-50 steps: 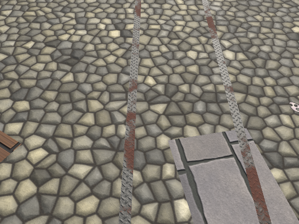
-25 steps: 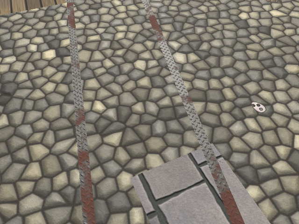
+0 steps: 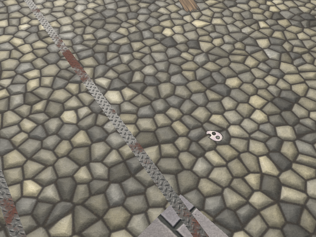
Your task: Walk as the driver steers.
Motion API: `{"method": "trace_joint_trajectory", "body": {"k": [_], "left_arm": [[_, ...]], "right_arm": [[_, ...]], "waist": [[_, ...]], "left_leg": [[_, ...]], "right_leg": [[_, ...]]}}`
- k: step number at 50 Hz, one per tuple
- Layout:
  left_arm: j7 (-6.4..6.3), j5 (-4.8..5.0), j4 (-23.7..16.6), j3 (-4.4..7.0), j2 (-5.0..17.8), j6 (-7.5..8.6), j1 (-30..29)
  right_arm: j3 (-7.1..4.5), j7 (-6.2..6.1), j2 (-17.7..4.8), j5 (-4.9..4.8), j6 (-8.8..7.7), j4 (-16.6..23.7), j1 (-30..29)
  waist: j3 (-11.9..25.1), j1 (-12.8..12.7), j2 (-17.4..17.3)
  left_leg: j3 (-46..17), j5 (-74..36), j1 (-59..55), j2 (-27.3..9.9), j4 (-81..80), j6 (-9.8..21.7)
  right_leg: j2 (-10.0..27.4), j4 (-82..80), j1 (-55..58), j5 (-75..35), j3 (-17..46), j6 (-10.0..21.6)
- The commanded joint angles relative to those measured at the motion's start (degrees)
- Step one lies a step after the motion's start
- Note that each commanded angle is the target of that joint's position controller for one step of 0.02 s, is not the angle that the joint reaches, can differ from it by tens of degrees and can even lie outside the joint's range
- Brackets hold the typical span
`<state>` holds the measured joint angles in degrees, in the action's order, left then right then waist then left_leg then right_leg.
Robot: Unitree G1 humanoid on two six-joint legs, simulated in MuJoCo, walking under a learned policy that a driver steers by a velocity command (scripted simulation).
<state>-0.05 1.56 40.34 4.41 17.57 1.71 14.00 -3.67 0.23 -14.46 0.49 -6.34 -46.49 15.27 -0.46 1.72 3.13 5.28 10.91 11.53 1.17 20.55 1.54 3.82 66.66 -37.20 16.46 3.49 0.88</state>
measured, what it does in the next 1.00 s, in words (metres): walks ahead, turning right: right foot, then left foot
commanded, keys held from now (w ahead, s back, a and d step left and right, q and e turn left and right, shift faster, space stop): w+e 0.86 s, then w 0.14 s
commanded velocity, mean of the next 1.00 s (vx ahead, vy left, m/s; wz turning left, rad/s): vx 0.50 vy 0.00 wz -0.58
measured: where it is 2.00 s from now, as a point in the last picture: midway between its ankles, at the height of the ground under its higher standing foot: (249, 140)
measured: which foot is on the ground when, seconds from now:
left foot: down 0.00-0.30, up 0.32-0.74, down 0.76-1.00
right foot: up 0.00-0.28, down 0.30-0.78, up 0.80-1.00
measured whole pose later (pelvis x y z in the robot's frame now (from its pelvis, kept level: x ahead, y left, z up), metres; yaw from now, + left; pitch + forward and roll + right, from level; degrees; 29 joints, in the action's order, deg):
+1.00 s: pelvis +0.54 -0.13 +0.00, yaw -34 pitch +2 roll +1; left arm -0.2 1.2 37.5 4.1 17.6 1.4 13.3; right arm -3.5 0.9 -15.0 0.5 -5.7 -44.0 17.6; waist -0.7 2.4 2.6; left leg 4.4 11.6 11.6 1.1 21.6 1.8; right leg 2.7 63.1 -34.6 17.7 4.5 0.4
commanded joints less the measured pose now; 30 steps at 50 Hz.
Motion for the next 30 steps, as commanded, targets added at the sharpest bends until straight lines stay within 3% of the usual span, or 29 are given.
{"method": "trace_joint_trajectory", "body": {"k": [1,6,10,12,13,14,15,16,17,18,19,20,21,23,25,28,30], "left_arm": [[0.18,-0.28,-5.26,0.28,1.36,0.23,-0.86],[1.97,-0.31,-7.62,-0.48,-0.04,1.00,-9.81],[3.34,0.09,-10.45,-0.39,0.54,0.97,-14.83],[3.64,-0.20,-11.00,0.49,2.28,0.77,-13.31],[3.57,-0.33,-10.46,1.41,3.94,0.57,-9.62],[3.26,-0.21,-8.29,2.96,6.39,0.43,-0.97],[2.22,-0.15,-5.69,4.96,10.35,-0.02,9.30],[1.41,0.24,-5.48,5.90,17.48,0.11,9.39],[1.63,-0.22,-7.46,4.79,15.15,1.03,12.10],[1.90,-0.78,-6.41,3.65,11.19,1.70,10.82],[1.87,-0.36,-6.30,3.02,9.21,2.03,7.74],[1.77,-0.43,-7.11,2.34,7.45,2.05,3.01],[1.64,-1.04,-8.07,1.76,6.09,2.08,-0.15],[1.28,-1.32,-8.17,1.74,6.30,2.29,-2.02],[0.53,-1.13,-7.13,1.96,7.24,2.48,-1.01],[-0.41,-0.62,-5.68,2.21,8.02,2.07,1.19],[-0.66,-0.30,-4.85,2.31,8.33,1.70,3.20]], "right_arm": [[-2.16,-0.10,-8.43,-0.06,-1.04,2.96,-2.16],[-2.53,-0.70,-10.40,-0.51,0.05,1.64,-0.02],[-3.15,-0.73,-12.59,-1.62,1.38,0.42,2.60],[-3.61,-0.98,-14.21,-2.01,2.14,0.51,2.29],[-3.87,-1.21,-15.13,-2.15,2.60,0.62,2.23],[-3.75,-1.49,-15.06,-2.34,3.04,0.86,1.50],[-2.96,-1.79,-13.22,-1.65,2.83,1.70,1.97],[-0.17,-1.04,-4.41,1.11,1.55,5.20,6.49],[0.02,-0.18,-7.41,-0.79,-1.02,6.78,2.75],[-0.96,0.37,-10.86,-3.04,-2.11,8.41,-3.38],[-0.48,0.28,-10.17,-2.67,-2.59,8.66,-4.45],[-0.61,-0.17,-10.11,-1.11,-2.52,7.89,-4.34],[-1.15,-0.29,-10.88,-0.30,-1.87,7.61,-3.27],[-1.22,-0.17,-10.04,0.12,-0.40,7.59,-1.99],[-0.68,-0.35,-8.28,0.63,0.40,8.19,-3.82],[0.35,-0.09,-6.02,0.69,0.45,9.80,-10.59],[0.71,0.45,-5.45,0.17,0.12,10.78,-14.96]], "waist": [[0.07,-1.15,-7.17],[-1.90,2.17,-6.61],[-3.93,3.13,-7.04],[-2.00,1.00,-8.64],[0.75,-1.49,-9.64],[5.22,-6.55,-8.92],[10.56,-11.24,-5.69],[14.46,-5.06,11.03],[25.40,-8.10,8.47],[18.03,-9.49,3.95],[11.81,-7.27,0.97],[7.93,-4.37,-2.48],[6.03,-1.95,-1.81],[4.62,0.10,-1.14],[3.06,0.08,-1.60],[1.19,-2.42,-0.42],[0.77,-4.46,0.50]], "left_leg": [[-9.72,-13.07,-4.65,-16.37,-11.60,9.95],[-0.56,-14.77,-7.39,-14.89,-11.29,7.35],[1.85,-18.75,-13.80,-17.52,-9.07,6.07],[4.15,-35.86,-16.18,-17.84,-2.90,4.96],[5.34,-45.84,-16.51,-17.50,3.63,4.37],[7.14,-49.99,-13.59,-15.97,14.60,3.05],[7.51,-39.52,-1.22,-14.00,30.34,0.67],[5.31,16.24,25.78,-4.13,51.71,-2.78],[-9.12,24.37,33.74,-0.11,61.25,-2.65],[-10.86,18.51,39.14,-3.08,61.13,-1.68],[-10.21,13.61,38.08,-5.37,56.24,-0.92],[-10.14,10.57,33.89,-7.31,51.29,-1.27],[-10.41,8.90,29.19,-8.53,48.03,-1.66],[-9.63,7.66,25.20,-8.64,43.92,-2.98],[-8.43,3.99,24.39,-7.80,38.37,-4.51],[-7.67,-8.59,22.34,-5.52,24.68,-5.37],[-7.24,-14.69,18.90,-3.22,16.67,-5.30]], "right_leg": [[3.32,-4.53,-6.91,-6.41,2.46,-0.91],[2.00,-21.72,-3.48,-18.95,-2.29,-0.15],[0.67,-28.44,-2.92,-13.92,-5.17,2.02],[-2.47,-30.02,2.44,-7.61,-8.15,4.29],[-4.88,-30.51,8.25,-4.90,-9.78,5.69],[-7.59,-34.27,20.08,-7.68,-10.80,7.71],[-5.66,-35.11,38.21,-10.15,-4.96,10.39],[10.21,-37.26,58.31,-6.88,25.24,19.36],[16.37,-47.15,63.49,1.84,46.22,24.99],[14.37,-48.52,59.74,-0.93,37.85,21.41],[11.85,-48.48,51.02,-4.76,30.19,19.28],[9.53,-48.86,41.69,-9.83,24.78,17.48],[7.88,-50.11,34.72,-15.41,21.12,16.89],[6.61,-52.33,27.71,-19.76,18.60,17.30],[5.05,-53.11,23.20,-22.85,14.89,17.18],[1.53,-52.57,20.38,-18.97,10.85,14.45],[0.57,-51.63,19.62,-14.67,10.71,12.93]]}}
Keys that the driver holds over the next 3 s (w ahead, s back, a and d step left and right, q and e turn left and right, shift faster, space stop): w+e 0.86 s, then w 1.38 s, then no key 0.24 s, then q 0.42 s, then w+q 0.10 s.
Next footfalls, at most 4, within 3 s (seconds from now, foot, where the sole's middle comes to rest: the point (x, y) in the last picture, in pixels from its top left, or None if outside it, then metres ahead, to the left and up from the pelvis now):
0.30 right None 0.31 -0.17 -0.78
0.76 left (170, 203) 0.64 -0.06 -0.78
1.26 right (249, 189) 0.70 -0.43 -0.78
1.78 left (232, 123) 1.08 -0.42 -0.78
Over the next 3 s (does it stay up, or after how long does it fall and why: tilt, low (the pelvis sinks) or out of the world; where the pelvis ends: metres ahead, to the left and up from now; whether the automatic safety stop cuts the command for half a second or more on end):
stays up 1.22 -0.66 0.00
